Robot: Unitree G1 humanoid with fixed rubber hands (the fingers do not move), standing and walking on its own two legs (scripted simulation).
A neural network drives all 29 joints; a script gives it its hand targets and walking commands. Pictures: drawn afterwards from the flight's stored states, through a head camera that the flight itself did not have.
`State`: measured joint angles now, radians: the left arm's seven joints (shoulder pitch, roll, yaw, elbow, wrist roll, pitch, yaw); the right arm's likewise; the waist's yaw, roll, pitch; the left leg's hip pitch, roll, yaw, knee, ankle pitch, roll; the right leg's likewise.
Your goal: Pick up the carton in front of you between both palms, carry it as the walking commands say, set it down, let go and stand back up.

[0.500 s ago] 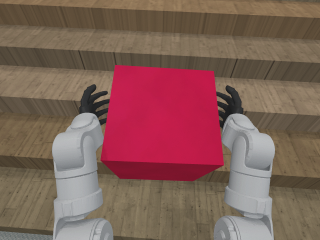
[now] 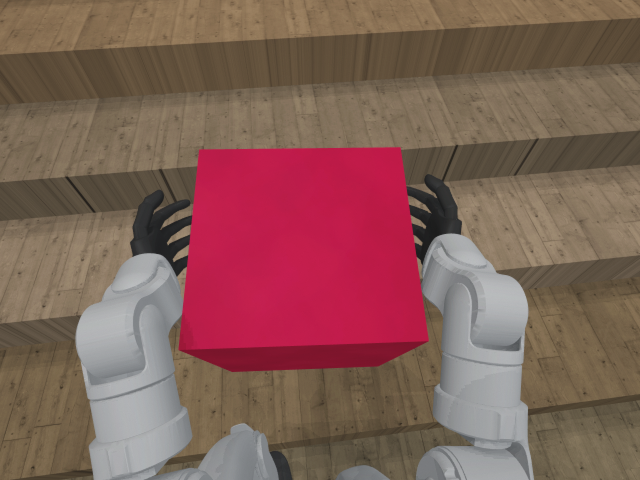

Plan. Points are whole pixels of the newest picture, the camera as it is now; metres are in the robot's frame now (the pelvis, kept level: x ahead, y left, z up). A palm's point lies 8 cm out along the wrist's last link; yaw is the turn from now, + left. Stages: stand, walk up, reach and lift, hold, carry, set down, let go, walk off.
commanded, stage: carry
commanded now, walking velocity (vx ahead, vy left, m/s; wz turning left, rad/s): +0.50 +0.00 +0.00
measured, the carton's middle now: (303, 276) +0.35 -0.04 +0.03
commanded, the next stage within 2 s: none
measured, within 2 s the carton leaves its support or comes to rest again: neither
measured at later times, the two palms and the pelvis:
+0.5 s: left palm out of the picture +0.62 +0.16 +0.30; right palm out of the picture +0.67 -0.15 +0.31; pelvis +0.30 -0.04 +0.16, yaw +0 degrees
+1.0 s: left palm out of the picture +0.97 +0.17 +0.40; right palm out of the picture +0.93 -0.14 +0.41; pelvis +0.59 +0.05 +0.28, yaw +0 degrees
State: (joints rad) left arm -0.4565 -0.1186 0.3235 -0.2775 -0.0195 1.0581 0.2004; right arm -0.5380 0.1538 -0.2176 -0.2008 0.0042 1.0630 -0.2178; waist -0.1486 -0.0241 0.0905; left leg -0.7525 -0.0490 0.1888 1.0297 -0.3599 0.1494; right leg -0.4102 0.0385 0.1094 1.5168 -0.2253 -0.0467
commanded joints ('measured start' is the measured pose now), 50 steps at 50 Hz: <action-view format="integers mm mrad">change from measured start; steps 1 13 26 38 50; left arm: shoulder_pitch -553 -636 -1060 -769 -696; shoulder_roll -611 -473 -904 -646 -697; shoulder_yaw -526 -501 -758 -521 -449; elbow -98 59 60 177 117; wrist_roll -58 -8 -335 -120 -10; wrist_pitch -19 99 91 143 66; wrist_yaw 7 52 -40 2 -2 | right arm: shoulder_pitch -617 -599 -706 -737 -820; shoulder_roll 724 549 579 602 829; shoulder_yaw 717 514 262 432 612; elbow -198 16 71 106 -3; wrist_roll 286 256 0 107 273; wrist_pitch -24 91 105 157 47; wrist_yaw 45 44 29 13 41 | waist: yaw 13 102 198 228 33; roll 57 78 51 -36 184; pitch -678 -314 -548 -320 -910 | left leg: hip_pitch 1005 715 -70 -797 960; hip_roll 287 253 49 175 345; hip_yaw -758 -331 -355 -158 -858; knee -470 -887 846 970 -488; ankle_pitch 575 237 204 -175 535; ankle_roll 163 100 -21 -35 215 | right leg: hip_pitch -499 -796 299 597 -301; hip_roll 46 -142 -295 -337 48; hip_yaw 67 -230 417 75 104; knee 370 187 -1078 -1290 438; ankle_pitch -119 -274 -163 -127 10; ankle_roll -58 -73 -231 -164 -7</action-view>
